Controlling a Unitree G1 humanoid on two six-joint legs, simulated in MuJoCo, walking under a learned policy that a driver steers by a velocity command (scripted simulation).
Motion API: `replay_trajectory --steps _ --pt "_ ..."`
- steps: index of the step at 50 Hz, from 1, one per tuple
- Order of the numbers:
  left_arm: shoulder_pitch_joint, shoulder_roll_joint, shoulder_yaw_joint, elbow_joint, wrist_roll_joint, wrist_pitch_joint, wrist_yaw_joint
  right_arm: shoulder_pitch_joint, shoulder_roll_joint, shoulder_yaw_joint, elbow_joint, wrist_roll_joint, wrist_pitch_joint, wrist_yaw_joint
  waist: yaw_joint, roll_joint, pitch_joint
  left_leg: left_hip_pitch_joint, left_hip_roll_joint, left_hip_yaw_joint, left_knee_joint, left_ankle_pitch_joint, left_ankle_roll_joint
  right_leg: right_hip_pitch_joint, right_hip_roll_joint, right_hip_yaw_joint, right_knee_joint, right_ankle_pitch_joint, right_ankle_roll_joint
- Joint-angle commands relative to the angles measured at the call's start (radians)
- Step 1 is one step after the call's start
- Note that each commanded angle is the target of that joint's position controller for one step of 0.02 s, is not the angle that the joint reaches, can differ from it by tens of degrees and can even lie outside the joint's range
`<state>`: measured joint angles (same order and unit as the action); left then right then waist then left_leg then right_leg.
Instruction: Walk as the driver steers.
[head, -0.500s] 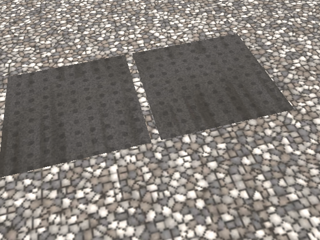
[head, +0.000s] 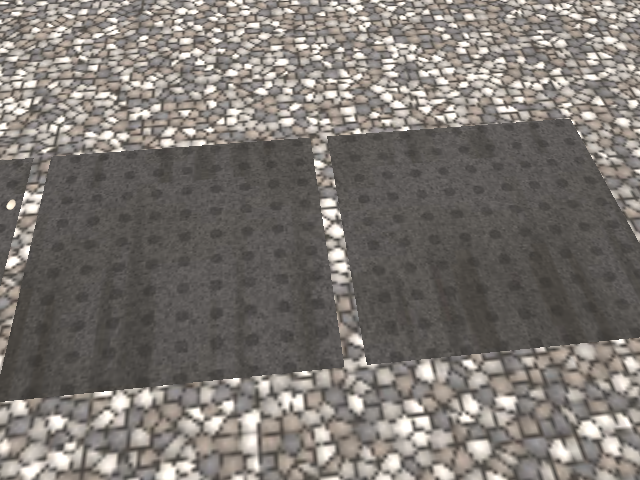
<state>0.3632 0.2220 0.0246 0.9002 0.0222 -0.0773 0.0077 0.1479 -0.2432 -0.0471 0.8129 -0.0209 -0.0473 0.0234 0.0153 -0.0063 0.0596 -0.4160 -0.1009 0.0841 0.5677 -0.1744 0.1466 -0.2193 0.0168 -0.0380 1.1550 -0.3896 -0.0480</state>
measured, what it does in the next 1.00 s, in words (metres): walks ahead, turning left: right foot, then left foot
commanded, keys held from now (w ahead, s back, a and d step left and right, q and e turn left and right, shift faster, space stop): w+q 0.98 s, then w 0.02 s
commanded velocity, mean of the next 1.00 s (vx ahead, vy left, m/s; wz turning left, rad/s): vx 0.50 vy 0.00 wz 0.56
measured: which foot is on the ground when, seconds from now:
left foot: down 0.00-0.44, up 0.46-0.94, down 0.96-1.00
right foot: up 0.00-0.42, down 0.44-0.96, up 0.98-1.00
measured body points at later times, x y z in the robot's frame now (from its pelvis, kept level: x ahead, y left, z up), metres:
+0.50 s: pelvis +0.29 -0.03 +0.00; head +0.32 -0.03 +0.45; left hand +0.44 +0.25 -0.08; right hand +0.36 -0.31 -0.13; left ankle +0.10 +0.03 -0.67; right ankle +0.40 -0.11 -0.72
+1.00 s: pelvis +0.51 +0.09 -0.01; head +0.54 +0.12 +0.44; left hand +0.33 +0.29 -0.14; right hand +0.83 +0.03 -0.08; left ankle +0.55 +0.19 -0.72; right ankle +0.41 -0.11 -0.69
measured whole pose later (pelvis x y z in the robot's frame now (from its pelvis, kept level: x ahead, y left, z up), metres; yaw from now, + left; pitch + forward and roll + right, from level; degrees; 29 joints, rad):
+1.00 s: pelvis +0.51 +0.09 -0.01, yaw +35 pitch +2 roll -1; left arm 0.42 0.26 0.04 0.88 0.02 -0.04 0.01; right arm 0.02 -0.26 -0.04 0.66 -0.05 -0.02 0.06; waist 0.06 0.00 0.06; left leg -0.48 -0.04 0.09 0.61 -0.15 0.13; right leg -0.04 -0.11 -0.25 0.71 -0.50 0.03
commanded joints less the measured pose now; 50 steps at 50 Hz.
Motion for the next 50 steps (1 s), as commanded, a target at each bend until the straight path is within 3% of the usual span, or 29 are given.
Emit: replay_trajectory --steps 1,3,6,9,12,16,17,19,20,21,22,23,24,25,26,27,29,32,37,42,44,45,47,48,49,50 --pt "-0.055 0.131 0.026 -0.123 0.004 -0.032 -0.006 0.131 -0.133 -0.046 -0.001 0.017 0.0 -0.011 -0.025 -0.028 -0.061 0.354 0.33 -0.504 -0.328 0.143 0.183 -0.428 -0.087 0.093 0.127 0.093 0.012" --pt "-0.031 0.106 0.019 -0.128 0.027 0.008 -0.01 0.121 -0.108 -0.037 0.006 0.023 -0.012 -0.015 0.022 -0.002 -0.055 0.228 0.257 -0.399 -0.352 0.225 0.149 -0.333 -0.111 0.088 0.033 0.088 0.046" --pt "-0.086 0.087 0.012 -0.158 0.033 0.036 -0.019 0.165 -0.148 -0.047 0.015 0.021 -0.025 -0.014 0.019 0.023 -0.044 0.169 0.212 -0.35 -0.377 0.255 0.146 -0.352 -0.117 0.054 -0.078 0.145 0.082" --pt "-0.233 0.096 0.011 -0.208 0.029 0.04 -0.02 0.23 -0.156 -0.052 0.023 0.023 -0.021 -0.014 -0.031 0.044 -0.015 0.2 0.189 -0.357 -0.387 0.231 0.111 -0.424 -0.119 0.044 -0.245 0.277 0.106" --pt "-0.335 0.095 0.005 -0.24 0.021 0.039 -0.023 0.295 -0.165 -0.056 0.029 0.023 -0.016 -0.016 -0.079 0.063 -0.028 0.289 0.184 -0.374 -0.348 0.26 0.083 -0.45 -0.097 0.05 -0.371 0.367 0.108" --pt "-0.446 0.103 -0.002 -0.285 0.011 0.026 -0.027 0.346 -0.174 -0.059 0.025 0.007 -0.009 -0.026 -0.118 0.074 -0.025 0.387 0.203 -0.419 -0.276 0.356 0.08 -0.448 -0.055 0.05 -0.492 0.354 0.096" --pt "-0.454 0.11 -0.002 -0.293 0.008 0.021 -0.028 0.342 -0.181 -0.061 0.02 0.004 -0.009 -0.03 -0.115 0.08 -0.026 0.398 0.213 -0.436 -0.256 0.376 0.073 -0.423 -0.046 0.057 -0.524 0.339 0.088" --pt "-0.389 0.133 0.004 -0.284 0.004 0.011 -0.025 0.29 -0.2 -0.066 -0.001 0.0 -0.009 -0.037 -0.067 0.092 -0.036 0.364 0.22 -0.461 -0.209 0.401 0.039 -0.279 -0.027 0.071 -0.607 0.286 0.064" --pt "-0.309 0.153 0.013 -0.261 0.002 0.005 -0.018 0.255 -0.212 -0.069 -0.013 -0.001 -0.011 -0.036 -0.029 0.095 -0.061 0.326 0.21 -0.464 -0.15 0.466 0.019 -0.148 -0.003 0.064 -0.635 0.244 0.047" --pt "-0.179 0.18 0.026 -0.222 0.005 -0.006 -0.007 0.235 -0.214 -0.069 -0.017 0.005 -0.017 -0.028 0.036 0.056 -0.122 0.288 0.16 -0.433 -0.003 0.503 -0.005 0.03 0.004 0.058 -0.698 0.254 0.023" --pt "-0.034 0.24 0.043 -0.204 0.023 -0.019 0.009 0.239 -0.168 -0.056 -0.032 0.017 -0.026 -0.017 0.094 -0.029 -0.242 0.189 0.094 -0.369 0.233 0.356 -0.032 0.255 -0.14 0.192 -0.726 0.137 -0.021" --pt "0.04 0.322 0.061 -0.213 0.047 -0.012 0.023 0.299 -0.065 -0.032 -0.068 0.045 -0.029 -0.018 0.081 -0.21 -0.352 -0.08 -0.033 -0.238 0.511 -0.21 -0.065 0.496 -0.414 0.565 -0.792 -0.006 -0.088" --pt "-0.003 0.322 0.07 -0.207 0.03 0.005 0.018 0.361 -0.124 -0.037 -0.072 0.023 -0.019 -0.022 0.02 -0.297 -0.373 -0.22 -0.018 -0.201 0.654 -0.376 -0.063 0.468 -0.478 0.85 -0.869 -0.076 -0.167" --pt "-0.075 0.212 0.049 -0.227 0.022 0.012 0.012 0.318 -0.158 -0.043 -0.043 0.004 -0.003 -0.025 0.006 -0.12 -0.226 -0.252 0.055 -0.205 0.707 -0.283 -0.063 0.34 -0.437 0.714 -0.875 -0.132 -0.155" --pt "-0.117 0.144 0.033 -0.226 0.015 0.01 0.007 0.248 -0.148 -0.04 -0.047 -0.003 0.001 -0.014 0.009 -0.032 -0.127 -0.236 0.084 -0.189 0.674 -0.205 -0.072 0.22 -0.374 0.544 -0.893 -0.052 -0.134" --pt "-0.133 0.123 0.026 -0.219 0.017 0.007 0.006 0.222 -0.131 -0.039 -0.052 -0.004 0.007 -0.004 -0.006 -0.048 -0.087 -0.209 0.111 -0.18 0.632 -0.17 -0.081 0.15 -0.325 0.419 -0.918 0.059 -0.105" --pt "-0.104 0.123 0.027 -0.187 0.009 -0.008 0.005 0.21 -0.115 -0.036 -0.057 -0.02 0.029 0.014 -0.019 -0.102 -0.059 -0.179 0.134 -0.163 0.605 -0.146 -0.095 0.091 -0.276 0.27 -0.94 0.252 -0.091" --pt "-0.062 0.137 0.035 -0.16 -0.005 -0.032 -0.006 0.145 -0.097 -0.03 -0.092 -0.018 0.045 0.03 -0.024 -0.091 -0.062 -0.233 0.145 -0.155 0.589 -0.087 -0.104 0.107 -0.286 0.17 -0.968 0.412 -0.109" --pt "-0.019 0.138 0.041 -0.124 -0.003 -0.03 -0.009 -0.018 -0.073 -0.013 -0.152 -0.015 0.044 0.047 -0.002 -0.079 -0.018 -0.303 0.163 -0.113 0.411 0.081 -0.121 0.134 -0.26 0.004 -1.0 0.473 -0.103" --pt "0.035 0.174 0.052 -0.09 -0.003 -0.02 -0.001 -0.17 -0.057 0.004 -0.207 -0.016 0.038 0.065 0.036 -0.079 0.02 -0.216 0.158 -0.02 0.153 0.115 -0.085 0.182 -0.275 -0.096 -0.986 0.512 -0.077" --pt "0.063 0.189 0.056 -0.072 -0.001 -0.007 0.005 -0.195 -0.065 0.003 -0.222 -0.022 0.039 0.063 0.042 -0.079 0.024 -0.19 0.137 0.014 0.095 0.042 -0.057 0.244 -0.29 -0.125 -0.94 0.608 -0.067" --pt "0.069 0.2 0.058 -0.065 0.0 0.0 0.008 -0.188 -0.07 0.0 -0.224 -0.025 0.039 0.059 0.034 -0.084 0.014 -0.153 0.112 0.034 0.07 -0.009 -0.038 0.269 -0.293 -0.147 -0.886 0.742 -0.059" --pt "0.078 0.233 0.063 -0.053 0.001 0.017 0.014 -0.088 -0.093 -0.014 -0.2 -0.031 0.035 0.046 -0.015 -0.098 -0.063 -0.002 0.034 0.064 0.029 -0.106 0.007 0.299 -0.294 -0.187 -0.667 1.045 -0.049" --pt "0.069 0.239 0.062 -0.058 -0.004 0.026 0.015 0.061 -0.114 -0.028 -0.154 -0.037 0.026 0.035 -0.084 -0.069 -0.148 0.189 -0.005 0.06 -0.042 -0.077 0.037 0.238 -0.278 -0.214 -0.459 1.03 -0.033" --pt "0.066 0.218 0.054 -0.086 0.001 0.027 0.013 0.239 -0.184 -0.057 -0.103 -0.045 0.022 0.017 -0.155 0.021 -0.265 0.463 0.107 -0.12 -0.081 -0.162 0.084 0.032 -0.255 -0.218 -0.169 0.746 -0.001" --pt "0.09 0.09 0.026 -0.16 0.001 0.021 -0.01 0.211 -0.29 -0.079 -0.117 -0.027 0.025 0.002 -0.078 0.267 -0.33 0.744 0.413 -0.635 -0.15 -0.199 0.194 -0.416 -0.083 -0.184 0.152 -0.152 0.056"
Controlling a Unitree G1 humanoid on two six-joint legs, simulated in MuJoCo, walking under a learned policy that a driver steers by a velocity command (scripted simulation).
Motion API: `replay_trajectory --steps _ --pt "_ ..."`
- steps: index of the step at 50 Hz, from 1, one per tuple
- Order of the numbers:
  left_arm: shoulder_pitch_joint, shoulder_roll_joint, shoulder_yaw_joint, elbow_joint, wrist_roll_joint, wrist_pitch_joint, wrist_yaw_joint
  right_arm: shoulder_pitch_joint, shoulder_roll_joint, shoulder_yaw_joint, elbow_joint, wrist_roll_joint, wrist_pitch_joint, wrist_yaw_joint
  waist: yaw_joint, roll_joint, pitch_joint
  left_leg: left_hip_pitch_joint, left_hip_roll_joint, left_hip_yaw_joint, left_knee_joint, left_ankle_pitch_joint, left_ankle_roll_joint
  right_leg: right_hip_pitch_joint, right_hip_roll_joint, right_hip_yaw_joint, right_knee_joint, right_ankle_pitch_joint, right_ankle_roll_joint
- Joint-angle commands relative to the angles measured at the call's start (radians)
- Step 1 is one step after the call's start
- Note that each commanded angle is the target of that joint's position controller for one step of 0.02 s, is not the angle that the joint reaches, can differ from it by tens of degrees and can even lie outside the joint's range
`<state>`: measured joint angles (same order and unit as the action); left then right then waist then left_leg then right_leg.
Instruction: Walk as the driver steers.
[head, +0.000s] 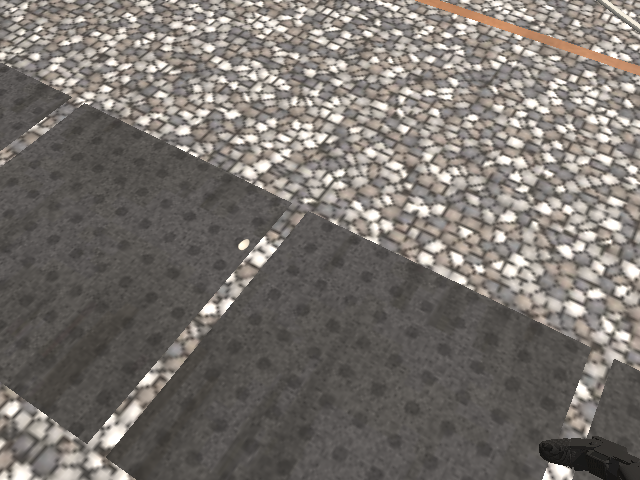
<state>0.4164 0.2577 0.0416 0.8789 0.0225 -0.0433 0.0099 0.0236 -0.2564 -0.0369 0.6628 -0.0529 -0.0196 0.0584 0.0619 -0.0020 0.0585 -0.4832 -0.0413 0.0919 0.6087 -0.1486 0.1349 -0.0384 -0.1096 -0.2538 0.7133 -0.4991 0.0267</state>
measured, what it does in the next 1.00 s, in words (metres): walks ahead: right foot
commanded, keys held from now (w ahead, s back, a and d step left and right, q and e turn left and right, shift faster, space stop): w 0.20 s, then w+e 0.32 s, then no key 0.48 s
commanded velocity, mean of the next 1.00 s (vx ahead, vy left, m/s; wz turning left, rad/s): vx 0.36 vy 0.00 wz -0.05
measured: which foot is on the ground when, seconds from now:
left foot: down 0.00-0.56, up 0.58-1.00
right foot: up 0.00-0.52, down 0.54-1.00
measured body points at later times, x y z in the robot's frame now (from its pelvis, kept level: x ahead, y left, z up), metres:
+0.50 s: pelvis +0.27 +0.00 +0.01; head +0.30 +0.00 +0.46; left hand +0.45 +0.23 -0.10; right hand +0.24 -0.26 -0.13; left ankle +0.10 +0.06 -0.72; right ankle +0.42 -0.09 -0.70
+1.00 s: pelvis +0.45 -0.02 +0.02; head +0.47 -0.02 +0.47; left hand +0.53 +0.22 -0.12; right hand +0.51 -0.27 -0.12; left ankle +0.53 +0.09 -0.71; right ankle +0.42 -0.08 -0.72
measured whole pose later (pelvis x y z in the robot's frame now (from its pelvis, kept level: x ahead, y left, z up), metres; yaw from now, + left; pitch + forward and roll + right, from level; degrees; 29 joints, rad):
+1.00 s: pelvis +0.45 -0.02 +0.02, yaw -7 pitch -1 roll -1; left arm 0.27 0.21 0.01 0.94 0.02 -0.03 0.01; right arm 0.22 -0.21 -0.01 0.91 -0.02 0.00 -0.03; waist 0.02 0.03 0.04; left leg -0.37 0.03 0.00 0.59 -0.19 0.01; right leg -0.13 0.12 -0.03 0.38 -0.25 -0.10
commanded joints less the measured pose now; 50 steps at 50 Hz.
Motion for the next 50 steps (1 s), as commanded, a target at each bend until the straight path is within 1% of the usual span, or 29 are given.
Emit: replay_trajectory --steps 1,2,3,4,5,6,9,11,15,18,21,22,24,25,26,27,28,29,30,31,32,33,35,37,40,43,46,49,50 --pt "-0.068 0.141 0.026 -0.162 0.007 -0.018 -0.012 0.393 -0.272 -0.09 0.014 0.03 0.005 -0.043 -0.195 0.129 -0.375 0.816 0.408 -0.832 -0.299 -0.114 0.241 -0.696 0.086 0.231 0.695 -0.033 -0.018" --pt "-0.131 0.131 0.024 -0.175 -0.009 -0.024 -0.016 0.358 -0.229 -0.079 0.047 0.034 0.006 -0.054 -0.169 0.069 -0.234 0.725 0.375 -0.628 -0.296 0.042 0.217 -0.745 0.028 0.258 0.67 0.097 -0.029" --pt "-0.117 0.111 0.013 -0.161 -0.013 -0.034 -0.015 0.317 -0.172 -0.063 0.058 0.039 -0.002 -0.058 -0.124 0.032 -0.143 0.578 0.33 -0.516 -0.305 0.197 0.183 -0.686 -0.001 0.254 0.576 0.159 -0.034" --pt "-0.1 0.105 0.012 -0.143 -0.003 -0.028 -0.016 0.272 -0.138 -0.052 0.06 0.038 -0.011 -0.059 -0.08 0.008 -0.105 0.483 0.276 -0.433 -0.323 0.268 0.144 -0.619 -0.023 0.259 0.502 0.173 -0.033" --pt "-0.059 0.102 0.011 -0.128 0.013 -0.011 -0.019 0.238 -0.113 -0.041 0.059 0.042 -0.02 -0.058 -0.043 0.023 -0.098 0.41 0.24 -0.375 -0.346 0.311 0.127 -0.547 -0.031 0.262 0.463 0.176 -0.026" --pt "-0.036 0.098 0.011 -0.113 0.021 0.006 -0.024 0.235 -0.1 -0.034 0.064 0.044 -0.031 -0.054 -0.029 0.035 -0.103 0.371 0.223 -0.341 -0.365 0.343 0.121 -0.503 -0.028 0.258 0.439 0.18 -0.022" --pt "-0.076 0.078 0.012 -0.116 0.02 0.026 -0.038 0.285 -0.121 -0.038 0.103 0.049 -0.052 -0.048 -0.029 0.03 -0.066 0.341 0.193 -0.29 -0.427 0.327 0.117 -0.531 -0.021 0.239 0.354 0.259 -0.01" --pt "-0.154 0.074 0.013 -0.133 0.016 0.028 -0.041 0.321 -0.126 -0.039 0.125 0.049 -0.055 -0.047 -0.051 0.035 -0.025 0.369 0.189 -0.27 -0.46 0.298 0.1 -0.605 -0.027 0.236 0.28 0.343 -0.006" --pt "-0.267 0.067 0.011 -0.153 0.003 0.024 -0.045 0.374 -0.115 -0.032 0.158 0.043 -0.064 -0.048 -0.091 0.045 0.003 0.453 0.191 -0.199 -0.481 0.323 0.055 -0.668 -0.01 0.24 0.145 0.467 -0.024" --pt "-0.338 0.056 0.005 -0.169 -0.001 0.018 -0.05 0.412 -0.108 -0.026 0.187 0.033 -0.07 -0.057 -0.115 0.045 0.035 0.51 0.208 -0.141 -0.489 0.368 0.037 -0.678 0.032 0.247 0.053 0.507 -0.05" --pt "-0.403 0.05 0.0 -0.194 0.004 0.012 -0.058 0.437 -0.102 -0.018 0.215 0.027 -0.071 -0.072 -0.13 0.041 0.06 0.584 0.231 -0.092 -0.472 0.459 0.022 -0.672 0.066 0.211 -0.041 0.487 -0.083" --pt "-0.408 0.048 -0.002 -0.199 0.006 0.01 -0.059 0.435 -0.105 -0.017 0.223 0.026 -0.07 -0.076 -0.125 0.045 0.058 0.604 0.238 -0.075 -0.45 0.528 0.013 -0.646 0.08 0.192 -0.073 0.463 -0.097" --pt "-0.362 0.053 0.001 -0.189 0.007 0.009 -0.055 0.411 -0.126 -0.016 0.23 0.023 -0.071 -0.086 -0.094 0.071 0.017 0.628 0.241 -0.033 -0.34 0.849 -0.012 -0.528 0.136 0.137 -0.109 0.381 -0.135" --pt "-0.306 0.066 0.007 -0.174 0.008 0.008 -0.05 0.404 -0.143 -0.019 0.234 0.02 -0.069 -0.091 -0.067 0.091 -0.023 0.646 0.244 -0.019 -0.239 1.016 -0.021 -0.459 0.171 0.115 -0.112 0.327 -0.157" --pt "-0.197 0.088 0.018 -0.144 0.009 0.003 -0.045 0.394 -0.161 -0.023 0.234 0.015 -0.062 -0.094 -0.019 0.1 -0.084 0.644 0.244 -0.006 -0.08 1.089 -0.027 -0.351 0.201 0.113 -0.138 0.291 -0.181" --pt "-0.043 0.108 0.029 -0.097 0.024 -0.009 -0.039 0.379 -0.167 -0.022 0.232 0.025 -0.058 -0.095 0.055 0.077 -0.154 0.54 0.223 0.013 0.14 0.98 -0.039 -0.14 0.196 0.157 -0.23 0.373 -0.214" --pt "0.104 0.187 0.053 -0.068 0.041 -0.015 -0.024 0.371 -0.136 -0.009 0.195 0.039 -0.067 -0.095 0.107 -0.027 -0.265 0.315 0.158 0.048 0.471 0.558 -0.059 0.121 -0.017 0.404 -0.235 0.501 -0.283" --pt "0.052 0.258 0.071 -0.076 0.014 -0.005 -0.019 0.485 -0.063 0.0 0.179 0.068 -0.071 -0.08 -0.002 -0.277 -0.381 -0.043 -0.076 0.001 0.852 -0.38 -0.111 0.361 -0.308 0.929 -0.296 0.888 -0.472" --pt "0.009 0.224 0.071 -0.081 -0.035 -0.001 -0.024 0.426 -0.128 -0.011 0.188 0.037 -0.067 -0.082 0.01 -0.04 -0.352 -0.081 -0.001 -0.156 0.876 -0.308 -0.104 0.286 -0.27 0.821 -0.294 1.059 -0.465" --pt "-0.062 0.172 0.054 -0.086 -0.03 -0.003 -0.02 0.35 -0.102 -0.003 0.166 0.047 -0.072 -0.079 -0.008 -0.023 -0.23 -0.108 0.037 -0.161 0.836 -0.256 -0.108 0.171 -0.244 0.673 -0.308 1.14 -0.436" --pt "-0.098 0.107 0.035 -0.078 -0.024 -0.003 -0.019 0.334 -0.09 0.002 0.167 0.046 -0.073 -0.078 -0.036 0.041 -0.128 -0.089 0.07 -0.147 0.743 -0.236 -0.109 0.038 -0.194 0.574 -0.352 1.131 -0.38" --pt "-0.122 0.079 0.025 -0.073 -0.026 -0.007 -0.015 0.312 -0.091 -0.001 0.162 0.032 -0.058 -0.075 -0.058 0.038 -0.084 -0.062 0.092 -0.148 0.662 -0.225 -0.115 -0.039 -0.145 0.508 -0.39 1.091 -0.335" --pt "-0.14 0.076 0.016 -0.061 -0.019 -0.016 -0.014 0.356 -0.07 0.002 0.181 0.018 -0.02 -0.068 -0.094 0.002 -0.081 0.043 0.083 -0.124 0.576 -0.202 -0.132 -0.145 -0.098 0.416 -0.425 1.146 -0.301" --pt "-0.136 0.103 0.019 -0.046 -0.012 -0.025 -0.016 0.378 -0.047 0.005 0.189 0.025 -0.003 -0.064 -0.112 -0.017 -0.104 0.067 0.071 -0.103 0.5 -0.164 -0.147 -0.161 -0.073 0.356 -0.429 1.233 -0.295" --pt "-0.143 0.097 0.01 -0.03 -0.011 -0.02 -0.014 0.331 -0.034 0.009 0.191 0.025 0.005 -0.066 -0.105 -0.056 -0.11 0.063 0.077 -0.081 0.328 -0.077 -0.155 -0.144 -0.026 0.293 -0.42 1.213 -0.244" --pt "-0.115 0.093 0.004 -0.006 -0.01 -0.011 -0.01 0.259 -0.034 0.011 0.188 0.032 0.011 -0.073 -0.068 -0.085 -0.115 0.09 0.077 -0.07 0.2 -0.01 -0.151 -0.116 -0.023 0.287 -0.411 1.14 -0.211" --pt "-0.105 0.087 -0.001 0.016 -0.003 -0.001 -0.003 0.226 -0.04 0.011 0.199 0.036 0.014 -0.086 -0.049 -0.086 -0.101 0.126 0.072 -0.076 0.109 -0.029 -0.144 -0.097 -0.047 0.32 -0.393 1.04 -0.216" --pt "-0.126 0.075 -0.008 0.032 -0.003 0.009 0.008 0.239 -0.034 0.012 0.224 0.036 0.01 -0.099 -0.057 -0.081 -0.063 0.2 0.063 -0.082 -0.043 -0.076 -0.118 -0.109 -0.072 0.376 -0.351 0.911 -0.222" --pt "-0.142 0.071 -0.011 0.037 -0.01 0.011 0.012 0.262 -0.024 0.016 0.238 0.033 0.003 -0.103 -0.079 -0.058 -0.053 0.275 0.069 -0.09 -0.173 0.012 -0.105 -0.135 -0.062 0.383 -0.324 0.831 -0.199"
